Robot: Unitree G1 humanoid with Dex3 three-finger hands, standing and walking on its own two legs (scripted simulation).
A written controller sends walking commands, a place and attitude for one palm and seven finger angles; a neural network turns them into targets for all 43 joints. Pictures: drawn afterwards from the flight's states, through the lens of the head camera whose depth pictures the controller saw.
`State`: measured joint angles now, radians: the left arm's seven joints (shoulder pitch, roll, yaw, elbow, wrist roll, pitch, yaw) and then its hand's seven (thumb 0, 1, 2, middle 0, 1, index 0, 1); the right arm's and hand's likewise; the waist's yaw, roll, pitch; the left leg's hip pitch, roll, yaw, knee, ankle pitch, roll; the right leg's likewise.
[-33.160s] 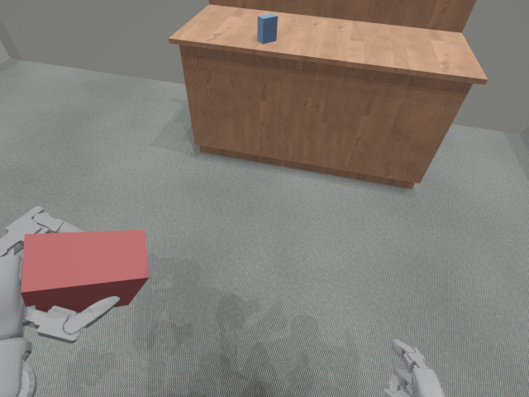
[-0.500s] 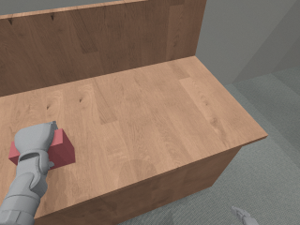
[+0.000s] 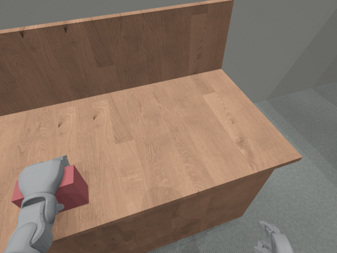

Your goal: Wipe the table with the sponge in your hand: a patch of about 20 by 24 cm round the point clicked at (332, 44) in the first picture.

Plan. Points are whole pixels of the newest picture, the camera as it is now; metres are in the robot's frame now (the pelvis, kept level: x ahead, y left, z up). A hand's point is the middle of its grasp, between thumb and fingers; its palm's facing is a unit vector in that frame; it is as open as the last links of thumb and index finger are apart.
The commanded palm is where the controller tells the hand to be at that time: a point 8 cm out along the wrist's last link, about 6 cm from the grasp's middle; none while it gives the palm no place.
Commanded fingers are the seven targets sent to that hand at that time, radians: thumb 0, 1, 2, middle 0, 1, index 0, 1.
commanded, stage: wipe back along the first lane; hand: left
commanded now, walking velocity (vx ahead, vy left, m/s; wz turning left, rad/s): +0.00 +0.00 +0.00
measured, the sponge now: (57, 195) +0.24 +0.32 -0.02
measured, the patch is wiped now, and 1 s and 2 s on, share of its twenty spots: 1.00 1.00 1.00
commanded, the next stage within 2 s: lift the sponge slowly off the table in 0.06 s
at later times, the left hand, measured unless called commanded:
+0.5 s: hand (51, 198) +0.22 +0.31 +0.01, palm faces -0.09 -0.06 -0.99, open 9.8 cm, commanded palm +0.20 +0.30 +0.07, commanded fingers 0.00 0.10 1.30 -1.20 -1.60 -1.20 -1.60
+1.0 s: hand (49, 194) +0.22 +0.30 +0.04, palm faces -0.05 -0.08 -1.00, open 9.8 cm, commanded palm +0.20 +0.30 +0.11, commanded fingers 0.00 0.10 1.30 -1.20 -1.60 -1.20 -1.60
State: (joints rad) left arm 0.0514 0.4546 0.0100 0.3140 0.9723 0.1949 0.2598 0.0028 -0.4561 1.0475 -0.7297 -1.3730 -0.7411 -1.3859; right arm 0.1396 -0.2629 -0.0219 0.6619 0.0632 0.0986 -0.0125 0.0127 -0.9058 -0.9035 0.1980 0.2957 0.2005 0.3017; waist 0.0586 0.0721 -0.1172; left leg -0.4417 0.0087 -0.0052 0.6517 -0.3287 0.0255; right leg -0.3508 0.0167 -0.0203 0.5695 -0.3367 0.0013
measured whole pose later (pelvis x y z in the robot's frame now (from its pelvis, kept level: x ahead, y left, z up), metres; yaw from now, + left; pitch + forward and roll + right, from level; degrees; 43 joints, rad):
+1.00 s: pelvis -0.02 -0.01 +0.01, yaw +1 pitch +1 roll -1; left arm 0.05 0.45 -0.02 0.21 0.95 0.20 0.15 -0.01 -0.47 1.05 -0.74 -1.36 -0.75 -1.38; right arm 0.07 -0.25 -0.01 0.69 0.05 0.06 -0.06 0.01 -0.90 -0.90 0.20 0.30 0.20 0.30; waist 0.10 0.08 -0.03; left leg -0.29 0.01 -0.02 0.55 -0.26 0.01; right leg -0.21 0.02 -0.03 0.48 -0.28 -0.01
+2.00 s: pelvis -0.02 -0.01 +0.02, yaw +1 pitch -4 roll -1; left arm 0.04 0.54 0.01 0.03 0.89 0.23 0.00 -0.01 -0.47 1.05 -0.75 -1.36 -0.76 -1.37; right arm 0.05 -0.27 0.02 0.69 0.05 0.06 -0.07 0.02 -0.90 -0.90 0.20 0.30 0.20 0.30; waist 0.12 0.10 0.01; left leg -0.17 0.00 -0.03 0.43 -0.20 0.01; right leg -0.08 0.02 -0.04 0.37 -0.23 -0.02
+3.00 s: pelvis -0.03 -0.02 +0.02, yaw +1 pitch -5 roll -1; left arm 0.17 0.54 0.01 -0.17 0.85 0.29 -0.03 -0.01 -0.47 1.05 -0.75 -1.36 -0.77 -1.37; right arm 0.02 -0.27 0.03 0.67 0.04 0.06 -0.06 0.02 -0.90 -0.90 0.20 0.30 0.20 0.30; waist 0.13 0.11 0.01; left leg -0.14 0.01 -0.02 0.43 -0.20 0.00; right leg -0.06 0.02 -0.03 0.38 -0.22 -0.02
